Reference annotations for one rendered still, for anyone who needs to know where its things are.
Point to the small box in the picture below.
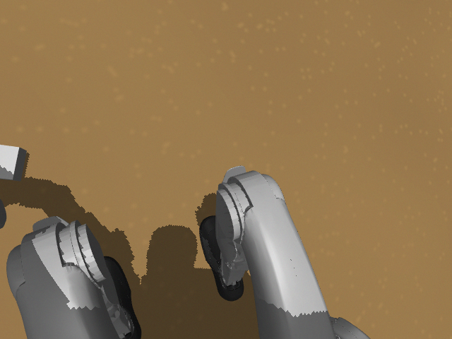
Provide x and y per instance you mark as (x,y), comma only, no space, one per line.
(12,161)

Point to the right robot hand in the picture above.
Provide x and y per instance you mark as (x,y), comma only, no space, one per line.
(345,330)

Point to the right robot foot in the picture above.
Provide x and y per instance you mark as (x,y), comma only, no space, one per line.
(211,252)

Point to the left robot foot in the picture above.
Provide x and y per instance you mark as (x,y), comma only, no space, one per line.
(124,296)

